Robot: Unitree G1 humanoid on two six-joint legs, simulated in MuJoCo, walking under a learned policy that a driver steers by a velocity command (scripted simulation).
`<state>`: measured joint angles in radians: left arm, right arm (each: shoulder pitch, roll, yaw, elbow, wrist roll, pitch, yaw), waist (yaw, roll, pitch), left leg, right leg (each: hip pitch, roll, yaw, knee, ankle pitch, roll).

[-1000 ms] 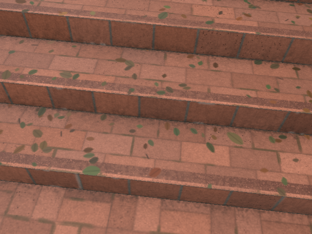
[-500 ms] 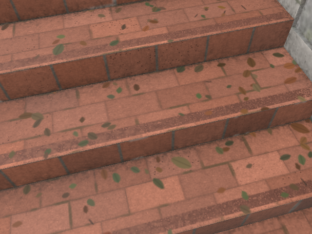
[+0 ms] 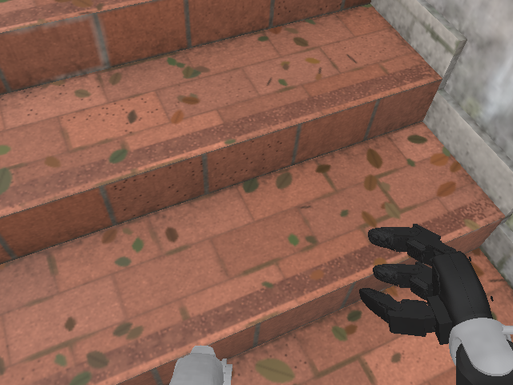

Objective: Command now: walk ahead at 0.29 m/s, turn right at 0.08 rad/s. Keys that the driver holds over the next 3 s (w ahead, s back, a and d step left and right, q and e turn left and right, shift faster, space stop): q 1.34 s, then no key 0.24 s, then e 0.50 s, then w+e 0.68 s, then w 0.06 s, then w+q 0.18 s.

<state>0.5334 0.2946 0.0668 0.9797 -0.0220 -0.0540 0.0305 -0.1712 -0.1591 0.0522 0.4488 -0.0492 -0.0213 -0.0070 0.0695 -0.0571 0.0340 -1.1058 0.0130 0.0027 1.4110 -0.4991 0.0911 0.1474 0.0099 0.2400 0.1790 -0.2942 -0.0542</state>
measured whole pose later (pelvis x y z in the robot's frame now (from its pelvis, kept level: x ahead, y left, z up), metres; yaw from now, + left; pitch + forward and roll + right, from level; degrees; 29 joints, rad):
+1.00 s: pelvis +0.38 +0.03 +0.20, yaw +31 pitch +6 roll -2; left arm 0.00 0.16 -0.04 0.59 0.05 -0.08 -0.02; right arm 0.30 -0.28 -0.07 0.76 -0.01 -0.07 0.05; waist -0.02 0.01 -0.08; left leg -0.48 -0.19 -0.35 1.35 -0.26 -0.03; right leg -0.88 -0.03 -0.11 1.16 -0.38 -0.06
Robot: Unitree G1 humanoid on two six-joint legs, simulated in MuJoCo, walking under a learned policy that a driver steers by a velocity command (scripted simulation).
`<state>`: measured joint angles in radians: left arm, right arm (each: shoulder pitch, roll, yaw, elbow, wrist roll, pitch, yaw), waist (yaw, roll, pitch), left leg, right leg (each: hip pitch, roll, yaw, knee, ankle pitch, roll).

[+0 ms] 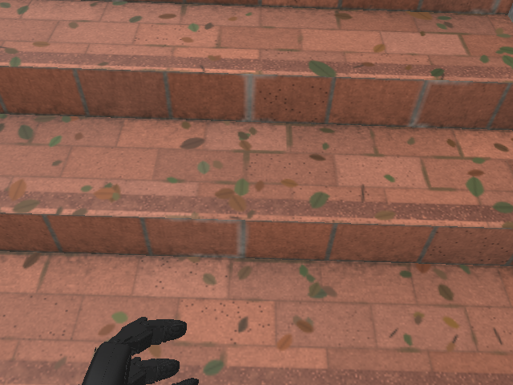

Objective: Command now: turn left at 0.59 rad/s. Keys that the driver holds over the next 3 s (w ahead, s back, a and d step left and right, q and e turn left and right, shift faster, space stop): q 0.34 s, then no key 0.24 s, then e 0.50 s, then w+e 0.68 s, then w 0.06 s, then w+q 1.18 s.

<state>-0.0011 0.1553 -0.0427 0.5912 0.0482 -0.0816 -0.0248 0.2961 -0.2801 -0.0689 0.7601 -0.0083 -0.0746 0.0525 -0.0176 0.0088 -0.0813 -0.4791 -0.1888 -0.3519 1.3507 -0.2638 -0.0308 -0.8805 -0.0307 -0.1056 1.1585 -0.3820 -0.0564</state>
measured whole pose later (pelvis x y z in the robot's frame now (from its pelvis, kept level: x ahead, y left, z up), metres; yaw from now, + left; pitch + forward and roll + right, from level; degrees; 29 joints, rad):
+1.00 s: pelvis +0.03 +0.02 +0.04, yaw +9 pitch +5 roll +1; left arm 0.31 0.16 -0.03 0.69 0.01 -0.11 0.02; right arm 0.13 -0.27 -0.03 0.66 -0.07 -0.03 -0.03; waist 0.12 -0.03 -0.10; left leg -0.58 -0.03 -0.12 1.50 -0.23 -0.09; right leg -0.68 0.12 0.04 1.03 -0.43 -0.10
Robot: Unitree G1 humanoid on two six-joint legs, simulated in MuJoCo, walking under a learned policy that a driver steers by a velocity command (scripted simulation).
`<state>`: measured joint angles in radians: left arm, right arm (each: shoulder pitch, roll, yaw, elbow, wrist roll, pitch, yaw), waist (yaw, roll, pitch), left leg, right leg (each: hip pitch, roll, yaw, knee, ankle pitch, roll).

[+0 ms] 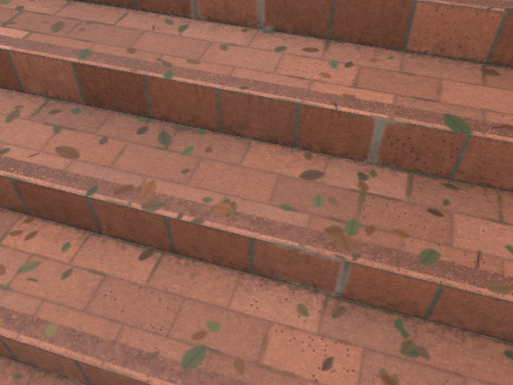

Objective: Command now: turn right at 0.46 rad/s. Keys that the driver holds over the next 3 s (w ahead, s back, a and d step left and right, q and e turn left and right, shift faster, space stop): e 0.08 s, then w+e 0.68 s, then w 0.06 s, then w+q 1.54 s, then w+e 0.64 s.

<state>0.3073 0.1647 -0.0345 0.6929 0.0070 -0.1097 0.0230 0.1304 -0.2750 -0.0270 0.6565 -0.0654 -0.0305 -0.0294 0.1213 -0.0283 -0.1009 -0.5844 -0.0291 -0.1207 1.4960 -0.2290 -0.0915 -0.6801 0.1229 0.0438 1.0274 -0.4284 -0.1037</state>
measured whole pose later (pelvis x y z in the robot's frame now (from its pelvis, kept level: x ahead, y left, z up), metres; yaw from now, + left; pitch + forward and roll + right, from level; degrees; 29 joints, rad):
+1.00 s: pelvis +0.24 -0.11 +0.06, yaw -28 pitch +5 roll +1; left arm 0.59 0.11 -0.05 1.13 0.06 -0.09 -0.04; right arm 0.00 -0.09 0.06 0.72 -0.03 0.00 0.03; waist 0.04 -0.04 -0.12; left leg -1.40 0.06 0.05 1.93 -0.12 0.12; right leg -0.18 0.07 0.05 0.47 -0.38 -0.09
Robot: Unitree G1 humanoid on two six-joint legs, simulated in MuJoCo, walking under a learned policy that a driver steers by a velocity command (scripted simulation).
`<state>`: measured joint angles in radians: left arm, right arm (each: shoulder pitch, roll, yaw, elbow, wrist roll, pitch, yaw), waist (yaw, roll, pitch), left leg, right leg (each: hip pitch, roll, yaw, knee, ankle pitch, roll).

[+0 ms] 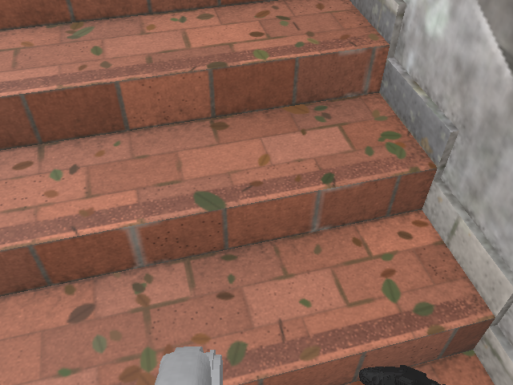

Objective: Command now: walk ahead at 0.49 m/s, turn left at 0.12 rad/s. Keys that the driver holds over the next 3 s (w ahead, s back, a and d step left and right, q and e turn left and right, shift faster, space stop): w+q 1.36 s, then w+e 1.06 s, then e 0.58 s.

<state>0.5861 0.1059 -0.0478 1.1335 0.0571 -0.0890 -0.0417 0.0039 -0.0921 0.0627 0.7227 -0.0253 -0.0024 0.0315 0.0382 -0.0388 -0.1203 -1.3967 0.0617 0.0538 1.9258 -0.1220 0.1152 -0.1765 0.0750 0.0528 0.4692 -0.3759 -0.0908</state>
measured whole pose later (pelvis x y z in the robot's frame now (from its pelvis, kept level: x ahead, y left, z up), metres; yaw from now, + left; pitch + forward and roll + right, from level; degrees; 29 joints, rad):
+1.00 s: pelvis +0.56 +0.05 +0.29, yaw +31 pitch +4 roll -3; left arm 0.46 0.12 0.00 1.10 0.11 -0.09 -0.04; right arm 0.05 -0.19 -0.03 0.93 -0.02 -0.04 0.10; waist 0.06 0.02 -0.12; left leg -1.18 0.08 -0.07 1.86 -0.14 0.24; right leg -0.24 -0.04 -0.30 0.51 -0.33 -0.04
